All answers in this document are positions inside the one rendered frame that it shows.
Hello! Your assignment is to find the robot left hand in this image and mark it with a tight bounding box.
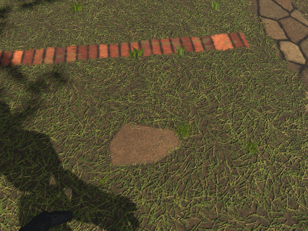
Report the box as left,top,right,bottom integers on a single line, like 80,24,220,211
18,211,73,231

